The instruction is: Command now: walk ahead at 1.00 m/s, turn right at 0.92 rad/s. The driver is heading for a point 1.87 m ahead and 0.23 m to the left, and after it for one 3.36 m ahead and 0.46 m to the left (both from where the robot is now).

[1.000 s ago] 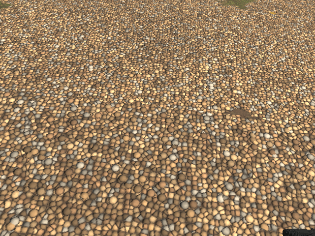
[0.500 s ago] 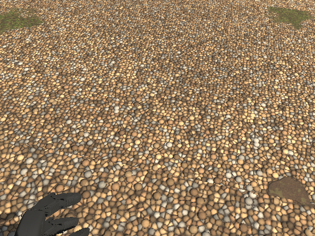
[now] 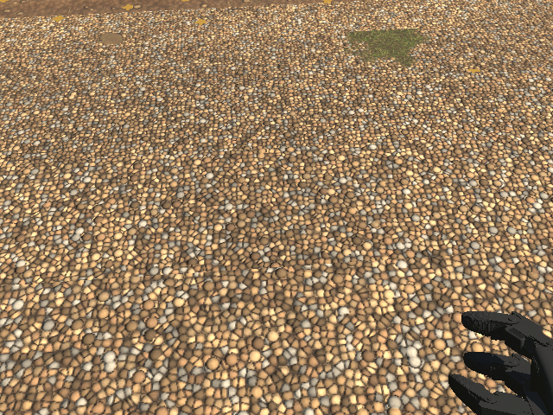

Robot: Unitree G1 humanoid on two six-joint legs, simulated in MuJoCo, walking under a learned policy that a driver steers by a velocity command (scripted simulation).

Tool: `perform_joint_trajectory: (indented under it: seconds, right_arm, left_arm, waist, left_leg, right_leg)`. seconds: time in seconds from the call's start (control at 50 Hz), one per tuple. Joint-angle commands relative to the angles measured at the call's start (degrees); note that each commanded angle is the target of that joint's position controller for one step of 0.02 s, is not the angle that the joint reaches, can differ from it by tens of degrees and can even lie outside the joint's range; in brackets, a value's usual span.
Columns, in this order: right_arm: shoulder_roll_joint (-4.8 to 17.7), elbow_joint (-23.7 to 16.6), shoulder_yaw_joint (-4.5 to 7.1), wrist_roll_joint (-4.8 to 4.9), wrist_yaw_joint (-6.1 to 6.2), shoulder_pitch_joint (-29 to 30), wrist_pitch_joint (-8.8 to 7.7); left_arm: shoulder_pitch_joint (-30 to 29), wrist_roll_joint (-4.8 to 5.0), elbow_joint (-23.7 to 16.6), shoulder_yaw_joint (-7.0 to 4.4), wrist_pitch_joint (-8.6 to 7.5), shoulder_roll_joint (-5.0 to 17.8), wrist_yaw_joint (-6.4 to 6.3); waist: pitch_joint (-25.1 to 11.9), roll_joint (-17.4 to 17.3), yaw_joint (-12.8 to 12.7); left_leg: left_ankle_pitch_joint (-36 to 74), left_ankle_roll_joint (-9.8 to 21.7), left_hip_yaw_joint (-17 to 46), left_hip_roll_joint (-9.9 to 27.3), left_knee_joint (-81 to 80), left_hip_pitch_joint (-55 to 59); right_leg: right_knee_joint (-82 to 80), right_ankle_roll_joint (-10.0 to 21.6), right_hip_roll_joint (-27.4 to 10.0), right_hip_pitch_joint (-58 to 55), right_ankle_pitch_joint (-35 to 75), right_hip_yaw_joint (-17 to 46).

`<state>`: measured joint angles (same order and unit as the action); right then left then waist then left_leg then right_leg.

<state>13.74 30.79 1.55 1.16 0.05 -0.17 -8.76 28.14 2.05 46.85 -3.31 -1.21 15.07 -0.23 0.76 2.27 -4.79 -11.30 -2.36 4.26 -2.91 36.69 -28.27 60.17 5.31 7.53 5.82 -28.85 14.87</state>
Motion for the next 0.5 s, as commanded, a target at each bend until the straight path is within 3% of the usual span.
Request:
perform_joint_trajectory:
  seconds: [0.02, 0.04, 0.06, 0.08, 0.12, 0.14, 0.16, 0.18, 0.2, 0.22, 0.24, 0.26, 0.28, 0.3, 0.34, 0.36, 0.4, 0.42, 0.44, 0.46, 0.48, 0.5]
  right_arm:
    - [7.4, 1.8, 4.06, -0.93, 0.16, -19.9, 1.57]
    - [6.8, 2.9, 3.67, -1.71, -0.17, -18.7, 1.75]
    - [6.7, 4.2, 3.63, -1.52, -0.14, -16.7, 1.54]
    - [5.2, 4.9, 3.13, -1.10, -0.33, -14.9, 1.18]
    - [5.0, 6.7, 3.11, 0.63, -0.98, -13.5, 1.04]
    - [5.8, 8.0, 3.11, 0.76, -1.22, -14.6, 0.88]
    - [7.2, 9.6, 3.55, 0.84, -1.80, -17.1, 0.56]
    - [9.3, 11.7, 4.28, 0.20, -2.06, -19.4, 0.65]
    - [11.3, 12.9, 4.87, -0.86, -2.10, -20.9, 0.57]
    - [9.7, 15.1, 4.50, -0.04, -1.00, -25.2, 0.69]
    - [9.5, 15.0, 4.06, 0.56, -0.27, -27.5, 0.69]
    - [9.4, 15.2, 3.57, 1.60, 0.83, -27.2, 0.68]
    - [8.4, 15.1, 3.04, 1.15, 1.19, -28.4, 0.92]
    - [9.1, 14.7, 3.07, 0.47, 1.16, -28.7, 1.16]
    - [10.3, 14.2, 3.07, 0.51, 1.07, -28.5, 1.55]
    - [10.7, 14.6, 3.26, 1.06, 1.14, -29.4, 2.31]
    - [10.1, 16.4, 3.25, 1.24, 1.66, -33.9, 4.98]
    - [9.9, 17.2, 3.25, 0.83, 1.71, -34.5, 5.93]
    - [10.3, 17.2, 3.40, 0.06, 1.90, -34.2, 7.12]
    - [10.8, 17.1, 3.82, 0.43, 2.06, -31.9, 7.69]
    - [8.0, 17.6, 3.60, 0.54, 1.86, -30.4, 7.01]
    - [2.7, 15.6, 2.46, -0.47, 1.30, -28.9, 5.45]
  left_arm:
    - [-5.7, 0.36, -7.9, -0.64, -0.57, 7.6, -0.56]
    - [-10.3, -0.76, -9.1, -0.96, -0.25, 7.8, -0.42]
    - [-11.2, -0.89, -10.2, -1.13, 0.05, 6.6, -0.09]
    - [-10.7, -0.11, -10.4, -1.13, 0.61, 5.1, 0.53]
    - [-11.4, 0.86, -11.5, -0.89, 1.96, 3.7, 1.02]
    - [-13.7, 0.32, -12.5, -0.41, 1.98, 3.0, 1.14]
    - [-15.8, 0.49, -12.9, 0.15, 1.47, 2.2, 1.32]
    - [-15.3, -0.04, -12.3, 0.54, 0.66, 1.2, 1.68]
    - [-12.9, -0.18, -10.1, -0.32, -0.39, 3.2, 2.15]
    - [-17.3, 0.23, -11.2, -0.73, -1.68, 4.2, 2.82]
    - [-24.0, -0.60, -13.0, -0.77, -3.12, 6.0, 3.46]
    - [-28.9, -2.37, -14.8, -0.38, -4.47, 6.4, 4.59]
    - [-31.6, -3.59, -14.4, 0.22, -5.38, 5.2, 5.84]
    - [-32.1, -3.49, -13.9, 0.35, -5.92, 4.2, 6.76]
    - [-32.1, -1.69, -13.1, -0.10, -5.61, 5.9, 6.70]
    - [-33.0, -0.79, -12.5, -0.08, -5.13, 6.3, 6.28]
    - [-33.4, -0.25, -11.6, 0.02, -5.19, 7.1, 5.89]
    - [-29.9, -0.80, -10.4, -0.62, -5.64, 8.3, 5.42]
    - [-21.4, -0.88, -7.6, -1.63, -5.96, 9.9, 4.61]
    - [-11.4, -1.52, -4.3, -2.25, -6.03, 10.8, 4.08]
    - [-1.9, -2.32, -0.8, -2.52, -5.90, 10.8, 3.91]
    - [3.7, -3.42, 2.4, -1.49, -5.31, 12.0, 4.68]
  waist:
    - [-8.1, -12.5, 12.0]
    - [-3.0, -4.1, 11.3]
    - [-0.4, -5.3, 9.0]
    - [1.3, -5.0, 7.0]
    - [3.0, -5.9, 5.0]
    - [4.4, -4.2, 5.3]
    - [5.1, -2.8, 6.1]
    - [4.3, -2.1, 5.8]
    - [2.7, 0.7, 4.6]
    - [5.2, -0.4, 5.4]
    - [7.1, 1.1, 6.8]
    - [8.8, -0.5, 6.1]
    - [8.5, 1.5, 8.1]
    - [6.9, 0.5, 8.4]
    - [6.5, -2.0, 6.7]
    - [7.6, -3.9, 7.0]
    - [8.3, -4.8, 8.2]
    - [6.9, -7.1, 6.8]
    - [2.1, -9.7, 3.7]
    - [-2.2, -9.8, -1.7]
    - [-6.2, -1.7, -6.2]
    - [-7.4, 9.1, -5.7]
  left_leg:
    - [-18.3, 13.6, 35.0, 22.3, -17.5, 43.4]
    - [-8.3, 13.5, 27.5, 20.7, -18.5, 34.9]
    - [-3.4, 14.2, 23.0, 20.0, -18.8, 29.4]
    - [-0.9, 13.7, 17.9, 18.2, -20.1, 25.2]
    - [0.0, 13.1, 12.2, 18.2, -23.9, 22.1]
    - [1.6, 14.2, 11.8, 18.9, -25.6, 20.0]
    - [2.2, 15.6, 11.3, 19.2, -26.5, 20.5]
    - [4.9, 16.9, 9.1, 18.3, -25.5, 21.6]
    - [7.9, 17.4, 7.8, 18.4, -21.6, 23.0]
    - [8.8, 15.7, 9.3, 19.6, -19.4, 29.1]
    - [5.1, 14.3, 8.0, 17.9, -19.4, 33.2]
    - [2.3, 12.2, 6.0, 15.9, -20.3, 28.7]
    - [-2.9, 11.8, 2.5, 12.9, -20.3, 18.3]
    - [-6.2, 11.5, 1.4, 12.1, -19.9, 11.6]
    - [-7.8, 10.6, -0.3, 11.5, -17.3, 6.8]
    - [-7.2, 10.2, -0.3, 11.6, -15.7, 9.3]
    - [-2.2, 8.6, 1.7, 12.5, -8.4, 20.6]
    - [5.8, 7.8, 3.4, 11.7, -0.1, 25.1]
    - [12.1, 7.2, 5.1, 11.2, 12.4, 29.1]
    - [15.2, 5.2, 4.8, 10.1, 28.8, 26.8]
    - [-3.0, 2.8, 4.3, 4.7, 50.5, 13.2]
    - [-36.5, 3.8, 7.7, 1.9, 69.2, -10.6]
  right_leg:
    - [23.3, -1.7, -8.5, 41.5, 8.7, -5.2]
    - [22.1, -1.5, -10.3, 39.4, 9.9, -6.1]
    - [19.7, -1.2, -12.8, 37.8, 11.0, -5.7]
    - [16.7, -0.7, -15.2, 35.8, 11.4, -5.3]
    - [10.5, -0.2, -18.2, 36.1, 10.9, -5.9]
    - [5.8, -0.1, -18.4, 36.6, 11.0, -5.5]
    - [1.9, -0.4, -18.2, 38.4, 12.3, -5.1]
    - [0.2, -1.0, -17.0, 38.0, 16.3, -5.2]
    - [1.8, -0.6, -15.4, 37.8, 24.0, -6.1]
    - [0.4, 0.6, -16.1, 47.5, 27.2, -0.9]
    - [-6.0, 1.7, -15.5, 54.3, 29.9, -4.2]
    - [-15.9, 2.1, -17.5, 50.0, 40.7, -6.9]
    - [-19.6, 1.7, -15.3, 37.7, 53.3, -11.5]
    - [-19.8, 1.2, -13.9, 27.4, 60.5, -12.0]
    - [-20.4, 0.1, -12.2, 17.3, 60.4, -11.3]
    - [-23.1, -0.9, -12.0, 16.6, 56.9, -10.9]
    - [-28.7, -2.5, -12.7, 19.5, 50.8, -10.7]
    - [-31.5, -2.6, -13.1, 17.6, 48.6, -10.4]
    - [-35.2, -2.6, -15.2, 12.3, 51.6, -8.7]
    - [-40.1, -3.4, -17.8, 2.3, 58.5, -8.4]
    - [-41.9, -2.2, -19.9, -15.9, 61.0, -6.2]
    - [-21.6, -4.7, -22.0, -32.0, 72.9, -7.3]
